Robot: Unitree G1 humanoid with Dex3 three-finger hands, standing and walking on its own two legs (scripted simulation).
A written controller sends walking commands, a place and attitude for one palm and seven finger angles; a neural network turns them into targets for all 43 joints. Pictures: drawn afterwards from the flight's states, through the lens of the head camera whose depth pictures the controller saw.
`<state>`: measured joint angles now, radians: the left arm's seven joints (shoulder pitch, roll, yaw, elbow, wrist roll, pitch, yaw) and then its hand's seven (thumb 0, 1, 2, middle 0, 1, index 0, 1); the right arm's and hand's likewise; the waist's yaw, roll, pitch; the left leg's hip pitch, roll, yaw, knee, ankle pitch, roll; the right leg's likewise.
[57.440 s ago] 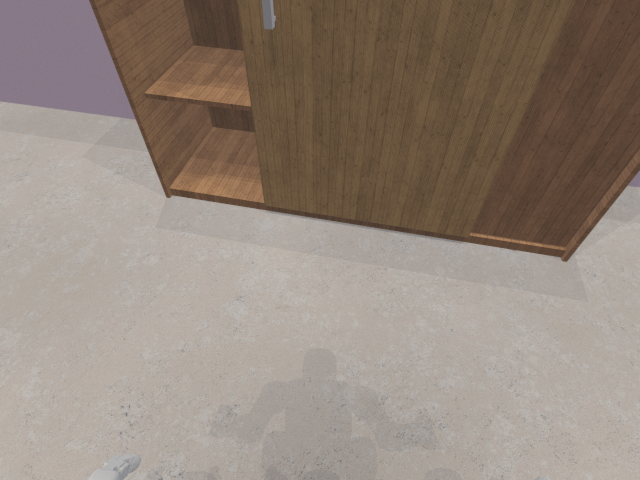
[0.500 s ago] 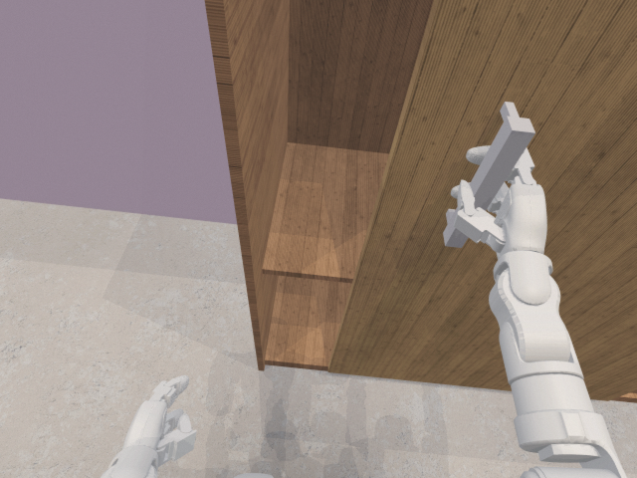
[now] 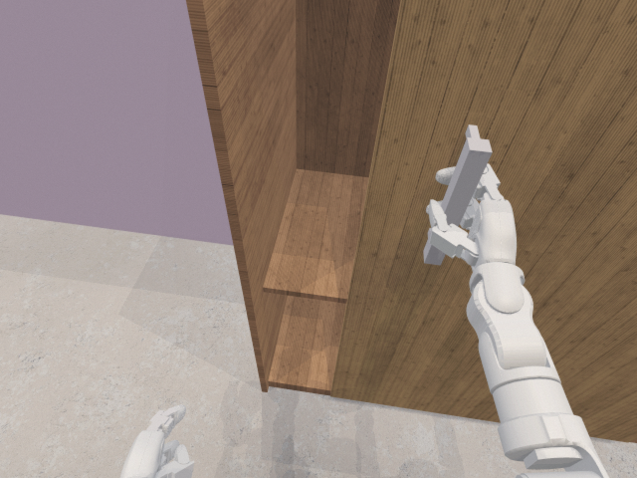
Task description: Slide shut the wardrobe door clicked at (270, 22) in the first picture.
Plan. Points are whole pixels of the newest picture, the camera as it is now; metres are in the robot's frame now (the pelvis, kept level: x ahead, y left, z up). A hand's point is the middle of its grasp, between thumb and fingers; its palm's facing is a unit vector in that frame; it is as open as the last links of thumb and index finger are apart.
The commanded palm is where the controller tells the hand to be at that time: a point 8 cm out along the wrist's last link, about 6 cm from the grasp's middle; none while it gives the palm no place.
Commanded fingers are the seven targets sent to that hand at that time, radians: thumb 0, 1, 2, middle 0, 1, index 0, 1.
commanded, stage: stop walking and hold the door there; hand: right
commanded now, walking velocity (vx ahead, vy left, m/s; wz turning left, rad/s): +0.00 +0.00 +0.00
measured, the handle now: (450, 199) +0.44 -0.14 +0.14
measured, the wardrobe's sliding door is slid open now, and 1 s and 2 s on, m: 0.20 0.20 0.20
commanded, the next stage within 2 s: loosen the grip on the handle in 0.46 s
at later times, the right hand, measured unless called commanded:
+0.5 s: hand (441, 229) +0.38 -0.12 +0.13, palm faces -0.01 +0.99 -0.12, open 6.5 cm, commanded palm +0.37 -0.15 +0.14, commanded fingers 0.00 -0.90 -0.90 0.45 1.40 0.45 1.40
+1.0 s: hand (440, 228) +0.39 -0.12 +0.13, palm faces +0.05 +0.99 -0.16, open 13.0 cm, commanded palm +0.36 -0.16 +0.13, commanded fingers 0.00 0.55 -0.20 0.28 1.18 0.28 1.18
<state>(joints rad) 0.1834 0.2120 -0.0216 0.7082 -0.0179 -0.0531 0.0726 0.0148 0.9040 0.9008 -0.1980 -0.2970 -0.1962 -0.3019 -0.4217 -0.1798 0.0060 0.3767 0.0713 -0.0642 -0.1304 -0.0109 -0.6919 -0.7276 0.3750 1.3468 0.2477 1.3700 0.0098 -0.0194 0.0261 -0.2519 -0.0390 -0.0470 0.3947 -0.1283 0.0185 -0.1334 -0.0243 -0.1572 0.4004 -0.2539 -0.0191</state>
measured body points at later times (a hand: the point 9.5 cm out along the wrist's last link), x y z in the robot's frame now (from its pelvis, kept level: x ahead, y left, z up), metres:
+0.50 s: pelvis +0.01 -0.03 +0.00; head +0.02 -0.02 +0.45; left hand +0.17 +0.20 -0.11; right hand +0.38 -0.17 +0.14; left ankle +0.05 +0.10 -0.74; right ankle -0.02 -0.10 -0.74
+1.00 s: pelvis -0.01 +0.04 -0.01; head +0.03 +0.05 +0.44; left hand +0.13 +0.30 -0.12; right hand +0.38 -0.17 +0.14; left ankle +0.05 +0.10 -0.74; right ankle -0.02 -0.09 -0.74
